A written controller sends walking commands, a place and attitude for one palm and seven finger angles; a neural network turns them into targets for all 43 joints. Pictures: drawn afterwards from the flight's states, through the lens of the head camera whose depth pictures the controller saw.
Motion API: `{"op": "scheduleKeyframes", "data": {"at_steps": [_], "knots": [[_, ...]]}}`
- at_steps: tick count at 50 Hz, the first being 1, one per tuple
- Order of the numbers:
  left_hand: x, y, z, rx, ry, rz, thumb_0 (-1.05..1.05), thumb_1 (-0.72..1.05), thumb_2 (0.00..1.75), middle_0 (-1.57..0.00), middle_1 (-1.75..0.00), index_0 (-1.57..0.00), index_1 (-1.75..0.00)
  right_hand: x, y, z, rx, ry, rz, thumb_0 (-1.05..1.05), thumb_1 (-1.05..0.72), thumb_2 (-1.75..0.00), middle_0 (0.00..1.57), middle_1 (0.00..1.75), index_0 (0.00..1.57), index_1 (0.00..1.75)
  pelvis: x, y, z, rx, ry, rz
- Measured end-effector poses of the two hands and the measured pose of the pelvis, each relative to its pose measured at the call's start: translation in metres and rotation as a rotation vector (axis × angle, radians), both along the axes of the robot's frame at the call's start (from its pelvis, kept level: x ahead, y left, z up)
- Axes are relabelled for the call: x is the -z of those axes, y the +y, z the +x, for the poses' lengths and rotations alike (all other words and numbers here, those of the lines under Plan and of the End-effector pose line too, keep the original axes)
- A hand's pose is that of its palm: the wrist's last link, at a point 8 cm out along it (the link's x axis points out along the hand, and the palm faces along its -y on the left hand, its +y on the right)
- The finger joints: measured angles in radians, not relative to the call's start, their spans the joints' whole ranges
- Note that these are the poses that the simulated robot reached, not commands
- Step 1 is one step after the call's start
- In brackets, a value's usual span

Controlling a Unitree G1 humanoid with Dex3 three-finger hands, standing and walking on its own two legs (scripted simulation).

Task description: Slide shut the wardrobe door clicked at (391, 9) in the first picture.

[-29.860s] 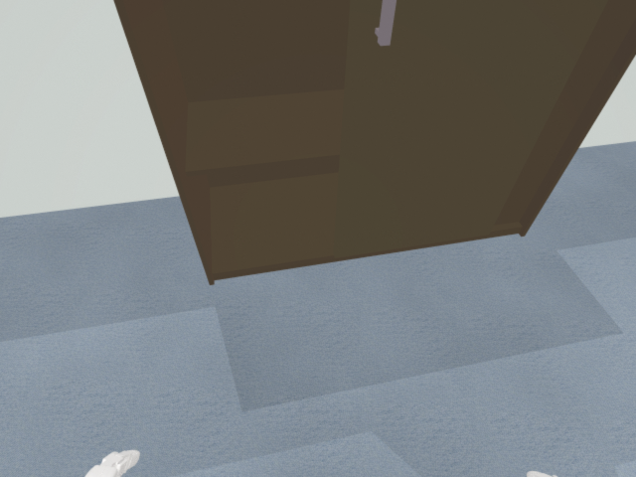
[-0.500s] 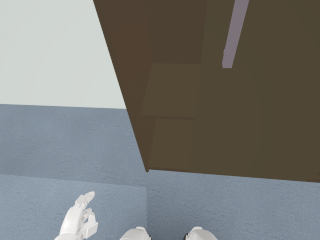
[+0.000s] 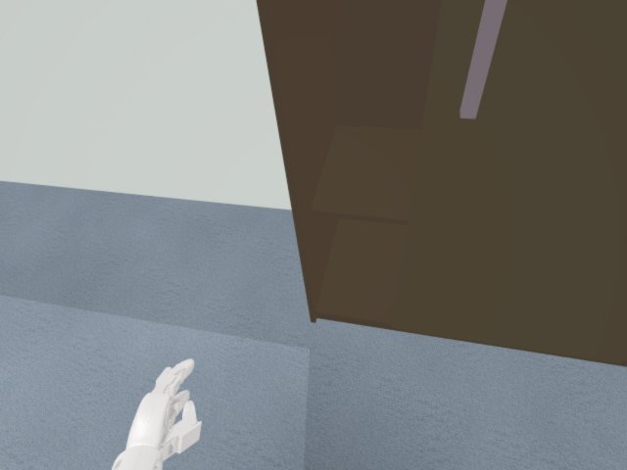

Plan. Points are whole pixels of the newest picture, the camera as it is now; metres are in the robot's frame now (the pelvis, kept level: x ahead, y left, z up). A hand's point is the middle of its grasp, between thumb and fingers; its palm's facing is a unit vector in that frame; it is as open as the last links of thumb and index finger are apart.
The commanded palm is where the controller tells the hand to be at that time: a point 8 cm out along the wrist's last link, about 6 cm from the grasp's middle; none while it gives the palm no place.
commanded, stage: stop stepping back and stand still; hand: right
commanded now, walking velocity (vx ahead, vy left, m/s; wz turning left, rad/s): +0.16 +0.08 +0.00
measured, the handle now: (489, 14) +0.65 -0.20 +0.27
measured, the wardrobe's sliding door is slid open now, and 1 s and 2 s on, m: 0.26 0.26 0.26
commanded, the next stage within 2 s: let the arm hang, fingers relaxed in 1.16 s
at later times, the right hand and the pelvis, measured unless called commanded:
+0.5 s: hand out of the picture +0.10 -0.26 +0.18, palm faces +0.44 +0.85 -0.28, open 7.4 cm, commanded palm +0.04 -0.30 +0.19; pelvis -0.11 -0.01 +0.00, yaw +2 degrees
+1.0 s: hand out of the picture +0.07 -0.27 +0.18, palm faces +0.42 +0.83 -0.37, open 7.4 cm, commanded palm +0.01 -0.32 +0.19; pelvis -0.14 -0.02 +0.00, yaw +2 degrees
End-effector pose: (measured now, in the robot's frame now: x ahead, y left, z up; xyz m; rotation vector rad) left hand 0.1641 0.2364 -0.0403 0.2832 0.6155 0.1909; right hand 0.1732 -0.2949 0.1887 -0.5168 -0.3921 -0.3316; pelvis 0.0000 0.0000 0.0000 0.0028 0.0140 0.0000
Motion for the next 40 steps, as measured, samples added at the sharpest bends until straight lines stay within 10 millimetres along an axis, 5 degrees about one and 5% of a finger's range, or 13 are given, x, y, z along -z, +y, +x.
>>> {"op": "scheduleKeyframes", "data": {"at_steps": [7,11,16,23,29,34,40], "knots": [[-0.006,-0.004,-0.051,-0.017,-0.004,-0.036,0.01,0.90,0.90,-0.20,-0.30,-0.20,-0.30,-0.019,0.001,-0.046,-0.020,0.011,-0.045,0.01,-0.88,-0.90,0.21,0.30,0.21,0.30,-0.010,-0.003,-0.037,-0.003,-0.055,-0.001],[0.011,-0.003,-0.081,-0.016,0.054,-0.072,0.01,0.90,0.90,-0.20,-0.30,-0.20,-0.30,-0.030,-0.001,-0.079,0.026,0.004,-0.100,0.01,-0.88,-0.90,0.22,0.30,0.21,0.30,-0.009,0.000,-0.049,-0.002,-0.063,0.015],[0.038,0.003,-0.107,-0.014,0.141,-0.076,0.02,0.90,0.90,-0.20,-0.30,-0.20,-0.30,-0.016,-0.015,-0.109,0.121,-0.008,-0.024,0.01,-0.88,-0.90,0.21,0.30,0.21,0.30,0.001,0.000,-0.074,0.003,-0.091,0.014],[0.016,0.000,-0.138,-0.035,0.088,-0.003,0.02,0.90,0.90,-0.20,-0.30,-0.20,-0.30,0.007,-0.010,-0.116,0.081,-0.032,0.167,0.01,-0.89,-0.90,0.21,0.30,0.21,0.30,-0.002,-0.006,-0.097,-0.020,-0.056,0.007],[0.008,-0.011,-0.162,-0.079,0.006,-0.061,0.02,0.90,0.90,-0.20,-0.30,-0.20,-0.30,-0.023,0.005,-0.122,-0.039,-0.076,0.005,0.01,-0.88,-0.90,0.21,0.30,0.21,0.30,-0.006,-0.008,-0.117,-0.032,-0.091,-0.010],[0.025,-0.016,-0.181,-0.066,0.107,-0.121,0.01,0.90,0.90,-0.20,-0.30,-0.20,-0.30,-0.039,-0.008,-0.136,0.033,-0.039,-0.088,0.01,-0.88,-0.90,0.21,0.30,0.21,0.30,-0.012,-0.002,-0.122,-0.014,-0.072,0.027],[0.050,-0.004,-0.186,-0.035,0.212,-0.095,0.02,0.90,0.90,-0.20,-0.30,-0.20,-0.30,-0.004,-0.018,-0.159,0.118,0.057,0.006,0.01,-0.89,-0.90,0.21,0.30,0.21,0.30,0.002,-0.004,-0.138,-0.007,-0.069,0.019]]}}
